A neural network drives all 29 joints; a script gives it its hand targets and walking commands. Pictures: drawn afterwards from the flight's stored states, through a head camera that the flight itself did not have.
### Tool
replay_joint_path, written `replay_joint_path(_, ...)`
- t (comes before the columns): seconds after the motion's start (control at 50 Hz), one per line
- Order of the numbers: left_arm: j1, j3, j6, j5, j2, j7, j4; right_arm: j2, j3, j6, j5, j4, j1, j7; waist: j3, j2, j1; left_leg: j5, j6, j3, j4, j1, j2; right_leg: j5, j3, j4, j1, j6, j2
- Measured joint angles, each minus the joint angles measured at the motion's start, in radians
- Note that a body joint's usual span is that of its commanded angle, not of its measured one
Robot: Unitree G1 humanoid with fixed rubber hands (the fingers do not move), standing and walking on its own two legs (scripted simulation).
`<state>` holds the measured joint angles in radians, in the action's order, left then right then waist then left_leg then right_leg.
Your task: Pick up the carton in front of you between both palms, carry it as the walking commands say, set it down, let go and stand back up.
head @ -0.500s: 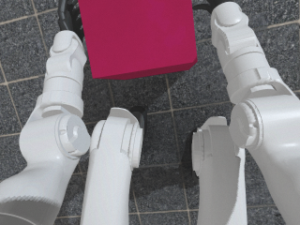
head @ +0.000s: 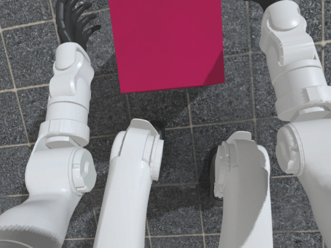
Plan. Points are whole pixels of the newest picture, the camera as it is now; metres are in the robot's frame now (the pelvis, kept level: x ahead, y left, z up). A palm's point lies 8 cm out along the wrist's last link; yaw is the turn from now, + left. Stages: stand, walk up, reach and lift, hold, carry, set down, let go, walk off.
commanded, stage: set down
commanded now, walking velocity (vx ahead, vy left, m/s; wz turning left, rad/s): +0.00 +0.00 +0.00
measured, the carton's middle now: (171, 48) +0.49 +0.07 -0.27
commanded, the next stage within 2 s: let go in 0.80 s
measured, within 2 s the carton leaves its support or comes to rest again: neither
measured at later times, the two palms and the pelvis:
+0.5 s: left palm (0, 12) +0.47 +0.25 +0.02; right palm out of the picture +0.56 -0.13 +0.01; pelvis +0.03 +0.01 +0.13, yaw -1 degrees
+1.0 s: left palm out of the picture +0.45 +0.25 +0.16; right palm out of the picture +0.53 -0.15 +0.15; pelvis +0.05 +0.01 +0.26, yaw -2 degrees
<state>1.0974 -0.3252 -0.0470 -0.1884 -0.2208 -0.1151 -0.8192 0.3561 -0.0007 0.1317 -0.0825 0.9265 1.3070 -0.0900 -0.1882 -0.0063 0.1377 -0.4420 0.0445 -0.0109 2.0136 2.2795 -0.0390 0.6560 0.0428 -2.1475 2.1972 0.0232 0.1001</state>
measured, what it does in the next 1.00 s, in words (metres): rises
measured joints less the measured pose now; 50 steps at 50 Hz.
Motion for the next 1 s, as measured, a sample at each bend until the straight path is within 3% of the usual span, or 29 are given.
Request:
replay_joint_path(0.16, -0.017, 0.019, -0.066, 0.047, 0.020, -0.006, 0.016, 0.016, 0.112, 0.036, 0.033, 0.071, -0.013, 0.037, 0.108, -0.024, 0.000, 0.016, -0.004, -0.022, -0.150, -0.086, -0.010, -0.026, -0.014, 0.171, -0.095, -0.005, -0.017)
replay_joint_path(0.36, -0.117, -0.010, -0.065, 0.119, 0.082, -0.010, 0.091, 0.013, 0.107, 0.014, 0.040, 0.037, -0.096, 0.083, 0.230, -0.022, 0.000, 0.013, -0.020, -0.014, -0.297, -0.171, 0.004, -0.046, 0.003, 0.336, -0.174, 0.004, -0.013)
replay_joint_path(0.48, -0.204, -0.013, -0.082, 0.097, 0.075, 0.018, 0.161, -0.012, 0.112, 0.034, 0.071, -0.045, -0.177, 0.082, 0.265, -0.020, 0.007, 0.035, -0.022, -0.010, -0.424, -0.261, 0.006, -0.077, 0.013, 0.462, -0.256, 0.001, -0.017)
replay_joint_path(0.62, -0.211, -0.011, -0.090, 0.094, 0.068, 0.037, 0.146, -0.026, 0.150, 0.042, 0.097, -0.024, -0.185, 0.098, 0.293, -0.030, 0.002, 0.075, -0.018, -0.022, -0.570, -0.374, 0.004, -0.123, 0.008, 0.611, -0.365, -0.007, -0.025)
replay_joint_path(0.86, -0.281, -0.035, -0.077, 0.168, 0.106, 0.052, 0.160, -0.044, 0.183, 0.023, 0.124, -0.002, -0.242, 0.126, 0.318, -0.038, -0.002, 0.142, -0.025, -0.024, -0.825, -0.593, 0.017, -0.210, 0.018, 0.880, -0.579, -0.008, -0.025)
replay_joint_path(1.0, -0.401, -0.011, -0.055, 0.226, 0.103, 0.116, 0.171, -0.116, 0.234, 0.002, 0.194, -0.065, -0.395, 0.092, 0.327, -0.025, -0.019, 0.177, -0.033, -0.023, -0.971, -0.745, 0.022, -0.256, 0.026, 1.039, -0.732, -0.003, -0.029)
